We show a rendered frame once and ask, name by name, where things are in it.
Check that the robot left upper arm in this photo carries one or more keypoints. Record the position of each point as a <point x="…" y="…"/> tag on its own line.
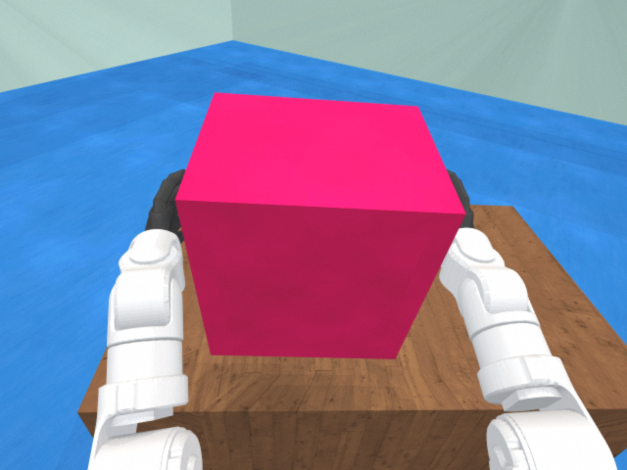
<point x="172" y="448"/>

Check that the pedestal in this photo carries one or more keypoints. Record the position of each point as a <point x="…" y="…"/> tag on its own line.
<point x="423" y="410"/>

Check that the right robot forearm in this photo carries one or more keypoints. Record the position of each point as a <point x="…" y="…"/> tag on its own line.
<point x="517" y="369"/>

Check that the robot right hand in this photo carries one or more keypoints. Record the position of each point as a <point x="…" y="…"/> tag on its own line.
<point x="464" y="199"/>

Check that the carton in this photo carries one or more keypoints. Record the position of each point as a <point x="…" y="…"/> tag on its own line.
<point x="314" y="228"/>

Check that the robot right upper arm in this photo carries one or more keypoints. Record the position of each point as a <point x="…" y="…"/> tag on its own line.
<point x="560" y="439"/>

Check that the robot left hand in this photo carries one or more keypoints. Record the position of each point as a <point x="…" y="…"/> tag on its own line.
<point x="163" y="214"/>

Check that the left robot forearm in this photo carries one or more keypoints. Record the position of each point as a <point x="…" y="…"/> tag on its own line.
<point x="145" y="379"/>

